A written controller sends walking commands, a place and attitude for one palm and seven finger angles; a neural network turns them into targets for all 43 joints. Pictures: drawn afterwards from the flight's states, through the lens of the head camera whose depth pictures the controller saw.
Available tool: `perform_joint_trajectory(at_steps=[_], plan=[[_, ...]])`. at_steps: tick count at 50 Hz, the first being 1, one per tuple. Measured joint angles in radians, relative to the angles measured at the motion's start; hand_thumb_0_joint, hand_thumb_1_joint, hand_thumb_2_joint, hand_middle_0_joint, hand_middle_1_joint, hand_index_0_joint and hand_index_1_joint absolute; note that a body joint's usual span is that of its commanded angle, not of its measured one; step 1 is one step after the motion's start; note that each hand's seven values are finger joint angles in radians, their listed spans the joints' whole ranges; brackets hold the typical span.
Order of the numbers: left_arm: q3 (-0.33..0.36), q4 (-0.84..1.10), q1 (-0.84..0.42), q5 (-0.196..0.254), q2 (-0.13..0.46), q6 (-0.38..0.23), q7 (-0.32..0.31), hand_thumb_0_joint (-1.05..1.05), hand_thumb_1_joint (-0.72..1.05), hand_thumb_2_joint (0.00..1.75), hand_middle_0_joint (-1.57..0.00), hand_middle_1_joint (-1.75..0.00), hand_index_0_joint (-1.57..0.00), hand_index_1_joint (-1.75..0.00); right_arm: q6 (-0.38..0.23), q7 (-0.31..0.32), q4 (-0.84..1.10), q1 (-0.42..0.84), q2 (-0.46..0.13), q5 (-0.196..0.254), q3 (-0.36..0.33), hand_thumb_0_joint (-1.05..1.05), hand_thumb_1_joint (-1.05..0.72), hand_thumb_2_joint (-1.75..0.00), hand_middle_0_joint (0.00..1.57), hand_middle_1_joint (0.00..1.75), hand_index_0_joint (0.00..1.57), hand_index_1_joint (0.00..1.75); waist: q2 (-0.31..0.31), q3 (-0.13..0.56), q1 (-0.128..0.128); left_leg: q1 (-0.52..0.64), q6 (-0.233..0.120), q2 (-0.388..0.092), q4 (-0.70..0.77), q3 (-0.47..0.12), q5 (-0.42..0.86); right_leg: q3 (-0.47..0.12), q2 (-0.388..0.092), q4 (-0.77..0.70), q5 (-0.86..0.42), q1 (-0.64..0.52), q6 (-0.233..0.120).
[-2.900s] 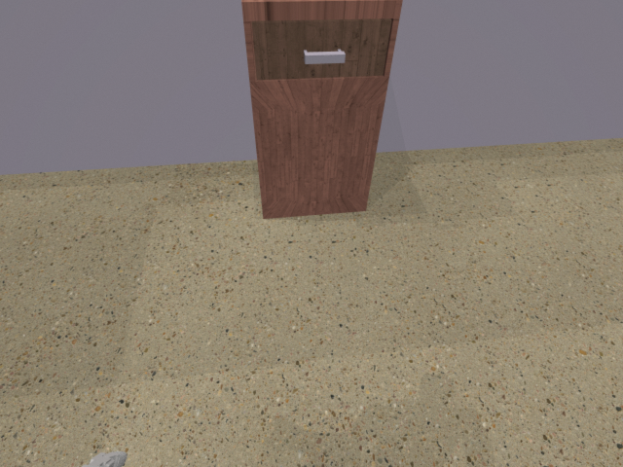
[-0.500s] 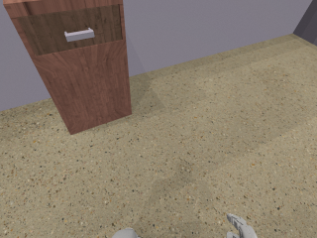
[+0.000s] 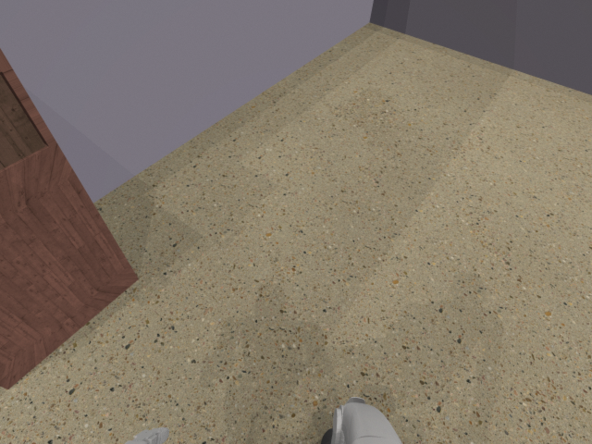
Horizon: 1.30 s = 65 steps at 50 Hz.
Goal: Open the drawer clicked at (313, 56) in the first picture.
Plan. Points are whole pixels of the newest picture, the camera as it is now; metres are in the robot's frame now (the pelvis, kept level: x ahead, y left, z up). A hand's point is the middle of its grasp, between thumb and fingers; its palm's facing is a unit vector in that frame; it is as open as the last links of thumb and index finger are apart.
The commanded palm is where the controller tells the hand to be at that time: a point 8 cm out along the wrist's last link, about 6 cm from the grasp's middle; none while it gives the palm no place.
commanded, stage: walk to a spot facing it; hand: left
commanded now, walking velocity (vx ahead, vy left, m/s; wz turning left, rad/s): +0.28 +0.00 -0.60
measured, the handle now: out of the picture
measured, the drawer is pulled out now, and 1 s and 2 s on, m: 0.00 0.00 0.00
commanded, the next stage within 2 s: turn to face it in 0.38 s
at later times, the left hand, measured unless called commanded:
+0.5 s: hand (196, 367) +0.26 +0.17 -0.15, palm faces -0.19 -0.94 -0.27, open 7.4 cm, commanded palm none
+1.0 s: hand (212, 296) +0.40 +0.16 -0.16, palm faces -0.15 -0.97 -0.19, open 7.4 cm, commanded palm none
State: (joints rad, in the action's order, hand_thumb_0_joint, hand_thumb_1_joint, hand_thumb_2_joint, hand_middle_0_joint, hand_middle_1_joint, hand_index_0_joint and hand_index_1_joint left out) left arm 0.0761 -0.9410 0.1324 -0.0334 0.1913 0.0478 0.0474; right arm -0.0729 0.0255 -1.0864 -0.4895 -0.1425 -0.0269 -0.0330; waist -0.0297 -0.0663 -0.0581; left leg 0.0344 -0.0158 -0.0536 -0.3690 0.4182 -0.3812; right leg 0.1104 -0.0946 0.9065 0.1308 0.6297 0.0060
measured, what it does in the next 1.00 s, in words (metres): walks ahead: right foot, then left foot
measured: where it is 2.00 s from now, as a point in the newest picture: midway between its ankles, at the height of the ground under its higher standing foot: outside the picture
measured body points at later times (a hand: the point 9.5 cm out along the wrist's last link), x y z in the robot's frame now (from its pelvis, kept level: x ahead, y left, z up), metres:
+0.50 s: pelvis +0.18 -0.03 +0.00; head +0.22 -0.05 +0.45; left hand +0.27 +0.21 -0.13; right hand +0.28 -0.30 -0.12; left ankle +0.30 +0.13 -0.68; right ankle +0.16 -0.10 -0.74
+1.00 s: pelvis +0.27 -0.01 +0.01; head +0.30 +0.01 +0.46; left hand +0.41 +0.21 -0.15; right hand +0.22 -0.26 -0.13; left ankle +0.31 +0.08 -0.74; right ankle +0.22 -0.16 -0.67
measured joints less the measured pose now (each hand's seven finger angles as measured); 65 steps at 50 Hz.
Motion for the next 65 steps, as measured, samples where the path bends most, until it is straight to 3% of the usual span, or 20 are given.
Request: perform_joint_trajectory(at_steps=[5, 7, 8, 10, 13, 16, 20, 25, 29, 32, 34, 36, 40, 46, 53, 56, 58, 59, 61, 65], plan=[[-0.020, 0.017, -0.045, 0.003, -0.032, -0.021, 0.002, 0.01, 0.91, 0.89, -0.20, -0.30, -0.19, -0.30, 0.016, -0.008, -0.010, -0.022, 0.018, -0.004, 0.001, 0.00, -0.91, -0.90, 0.20, 0.30, 0.20, 0.30, 0.026, -0.031, -0.021, 0.042, 0.053, -0.058, -0.080, 0.055, -0.098, 0.060, 0.058, -0.182, 0.103, -0.099, -0.058], [-0.025, 0.028, -0.042, 0.001, -0.030, -0.049, 0.003, 0.01, 0.91, 0.89, -0.20, -0.30, -0.20, -0.30, 0.028, -0.016, -0.009, -0.034, 0.027, 0.002, 0.002, 0.00, -0.91, -0.90, 0.20, 0.30, 0.20, 0.30, 0.022, -0.030, -0.012, 0.005, 0.067, -0.110, -0.260, 0.056, -0.139, 0.079, 0.084, -0.269, 0.082, -0.179, -0.095], [-0.024, 0.032, -0.038, 0.002, -0.028, -0.066, -0.001, 0.01, 0.91, 0.89, -0.20, -0.30, -0.20, -0.30, 0.037, -0.021, -0.007, -0.027, 0.029, 0.008, 0.002, 0.00, -0.91, -0.90, 0.21, 0.30, 0.20, 0.30, 0.019, -0.030, 0.002, -0.055, 0.070, -0.134, -0.429, 0.007, -0.135, 0.074, 0.096, -0.251, 0.066, -0.179, -0.116], [-0.023, 0.029, -0.024, 0.018, -0.021, -0.083, -0.014, 0.01, 0.91, 0.89, -0.20, -0.30, -0.20, -0.30, 0.057, -0.022, 0.003, 0.028, 0.026, 0.017, -0.001, 0.01, -0.91, -0.90, 0.21, 0.30, 0.20, 0.30, 0.016, -0.043, 0.012, -0.211, 0.072, -0.121, -0.774, -0.163, -0.146, 0.058, 0.119, -0.206, 0.117, -0.191, -0.137], [-0.022, 0.009, 0.021, 0.028, -0.010, -0.080, -0.032, 0.01, 0.91, 0.89, -0.20, -0.30, -0.20, -0.30, 0.065, -0.019, 0.050, 0.133, 0.012, 0.012, -0.013, 0.01, -0.91, -0.90, 0.21, 0.30, 0.20, 0.30, 0.017, -0.039, 0.018, -0.402, 0.074, -0.104, -0.978, -0.304, -0.040, 0.027, 0.151, -0.272, 0.129, -0.265, -0.126], [-0.012, -0.014, 0.069, 0.024, 0.006, -0.086, -0.048, 0.00, 0.92, 0.89, -0.20, -0.30, -0.20, -0.30, 0.060, -0.015, 0.117, 0.242, -0.009, 0.005, -0.022, 0.01, -0.91, -0.90, 0.20, 0.30, 0.20, 0.30, 0.026, -0.017, 0.027, -0.539, 0.083, -0.114, -0.916, -0.364, 0.023, -0.015, 0.172, -0.359, 0.102, -0.318, -0.126], [-0.007, -0.034, 0.117, 0.015, 0.021, -0.085, -0.046, 0.00, 0.92, 0.89, -0.20, -0.30, -0.20, -0.30, 0.054, -0.017, 0.188, 0.355, -0.036, 0.001, -0.029, 0.00, -0.91, -0.90, 0.20, 0.29, 0.19, 0.30, 0.040, 0.008, 0.049, -0.631, 0.101, -0.118, -0.756, -0.395, 0.084, -0.068, 0.177, -0.419, 0.094, -0.355, -0.117], [-0.003, -0.029, 0.161, 0.013, 0.028, -0.083, -0.044, 0.00, 0.91, 0.89, -0.20, -0.30, -0.20, -0.30, 0.058, -0.023, 0.220, 0.436, -0.055, 0.003, -0.025, 0.00, -0.91, -0.90, 0.20, 0.29, 0.19, 0.30, 0.037, 0.018, 0.102, -0.606, 0.110, -0.083, -0.534, -0.402, 0.097, -0.130, 0.172, -0.433, 0.119, -0.385, -0.095], [-0.008, -0.031, 0.185, 0.011, 0.024, -0.076, -0.052, 0.01, 0.91, 0.89, -0.20, -0.30, -0.20, -0.30, 0.059, -0.021, 0.212, 0.456, -0.058, 0.008, -0.012, 0.00, -0.91, -0.90, 0.20, 0.29, 0.19, 0.30, 0.037, 0.022, 0.121, -0.519, 0.094, -0.033, -0.388, -0.388, 0.089, -0.151, 0.170, -0.425, 0.160, -0.421, -0.070], [-0.020, -0.049, 0.204, 0.016, 0.020, -0.073, -0.065, 0.01, 0.91, 0.89, -0.20, -0.30, -0.20, -0.30, 0.046, -0.020, 0.186, 0.434, -0.050, 0.009, 0.003, 0.00, -0.91, -0.90, 0.20, 0.29, 0.19, 0.30, 0.035, 0.037, 0.116, -0.393, 0.059, 0.001, -0.212, -0.365, 0.188, -0.146, 0.172, -0.394, 0.213, -0.453, -0.047], [-0.026, -0.074, 0.194, 0.025, 0.027, -0.068, -0.075, 0.01, 0.91, 0.89, -0.20, -0.30, -0.20, -0.30, 0.035, -0.020, 0.158, 0.410, -0.027, 0.006, 0.016, 0.00, -0.91, -0.90, 0.20, 0.29, 0.19, 0.30, -0.006, 0.039, 0.110, -0.360, -0.001, 0.030, -0.205, -0.352, 0.135, -0.138, 0.144, -0.280, 0.286, -0.431, -0.024], [-0.036, -0.091, 0.181, 0.025, 0.024, -0.062, -0.083, 0.01, 0.91, 0.89, -0.20, -0.30, -0.20, -0.30, 0.041, -0.018, 0.133, 0.382, -0.009, 0.007, 0.033, 0.00, -0.91, -0.90, 0.20, 0.29, 0.19, 0.30, -0.029, 0.037, 0.113, -0.323, -0.024, 0.042, -0.194, -0.339, 0.114, -0.123, 0.119, -0.152, 0.379, -0.394, 0.005], [-0.043, -0.099, 0.130, 0.023, 0.001, -0.039, -0.075, 0.01, 0.91, 0.89, -0.20, -0.30, -0.20, -0.30, 0.059, -0.007, 0.100, 0.318, 0.008, 0.011, 0.034, 0.00, -0.91, -0.90, 0.20, 0.30, 0.20, 0.30, -0.016, 0.028, 0.082, -0.279, -0.035, 0.054, -0.131, -0.364, 0.141, -0.099, 0.079, -0.002, 0.389, -0.315, 0.037], [-0.022, -0.055, 0.049, 0.019, -0.001, -0.020, -0.068, 0.01, 0.91, 0.89, -0.20, -0.30, -0.20, -0.30, 0.082, -0.006, 0.082, 0.246, -0.033, 0.008, -0.003, -0.01, -0.95, -0.90, 0.21, 0.30, 0.20, 0.30, -0.003, 0.016, 0.043, -0.278, -0.039, 0.074, -0.076, -0.414, 0.183, -0.116, 0.040, 0.089, 0.295, -0.208, 0.060], [-0.005, -0.004, -0.022, 0.025, 0.020, -0.007, -0.071, 0.01, 0.91, 0.89, -0.20, -0.30, -0.20, -0.30, 0.104, -0.015, 0.078, 0.180, -0.054, 0.000, -0.030, 0.00, -0.92, -0.90, 0.21, 0.30, 0.20, 0.30, 0.022, 0.011, 0.000, -0.317, -0.014, 0.088, -0.082, -0.488, 0.203, -0.115, 0.058, -0.037, 0.299, -0.221, 0.066], [-0.009, 0.020, -0.042, 0.031, 0.019, -0.012, -0.072, 0.01, 0.91, 0.89, -0.20, -0.30, -0.20, -0.30, 0.113, -0.018, 0.083, 0.170, -0.065, -0.001, -0.041, 0.00, -0.91, -0.90, 0.21, 0.30, 0.20, 0.30, 0.047, 0.010, -0.014, -0.346, 0.006, 0.094, -0.108, -0.525, 0.203, -0.113, 0.082, -0.178, 0.278, -0.278, 0.057], [-0.014, 0.039, -0.040, 0.034, 0.020, -0.025, -0.072, 0.01, 0.91, 0.89, -0.20, -0.30, -0.20, -0.30, 0.120, -0.021, 0.089, 0.163, -0.071, 0.004, -0.048, 0.00, -0.91, -0.90, 0.21, 0.30, 0.20, 0.30, 0.055, 0.019, -0.012, -0.374, 0.025, 0.108, -0.147, -0.546, 0.191, -0.105, 0.085, -0.342, 0.192, -0.350, 0.049], [-0.015, 0.043, -0.038, 0.030, 0.016, -0.033, -0.074, 0.01, 0.91, 0.89, -0.20, -0.30, -0.20, -0.30, 0.124, -0.023, 0.090, 0.166, -0.076, 0.008, -0.053, 0.00, -0.91, -0.90, 0.21, 0.30, 0.20, 0.30, 0.064, 0.018, -0.008, -0.395, 0.032, 0.108, -0.194, -0.548, 0.143, -0.094, 0.086, -0.378, 0.129, -0.364, 0.019], [-0.029, 0.049, -0.029, 0.024, 0.005, -0.033, -0.076, 0.01, 0.91, 0.89, -0.20, -0.30, -0.20, -0.30, 0.136, -0.023, 0.093, 0.177, -0.088, 0.006, -0.064, 0.00, -0.91, -0.90, 0.20, 0.30, 0.20, 0.30, 0.082, 0.018, -0.013, -0.459, 0.046, 0.107, -0.382, -0.522, -0.019, -0.060, 0.077, -0.357, 0.140, -0.370, -0.019], [-0.040, 0.051, 0.007, 0.023, -0.013, -0.027, -0.075, 0.01, 0.90, 0.89, -0.20, -0.30, -0.20, -0.30, 0.150, -0.038, 0.106, 0.198, -0.110, -0.001, -0.076, 0.00, -0.91, -0.90, 0.20, 0.30, 0.19, 0.30, 0.082, 0.030, -0.009, -0.554, 0.071, 0.075, -0.725, -0.440, -0.014, -0.006, 0.038, -0.401, 0.150, -0.417, -0.030]])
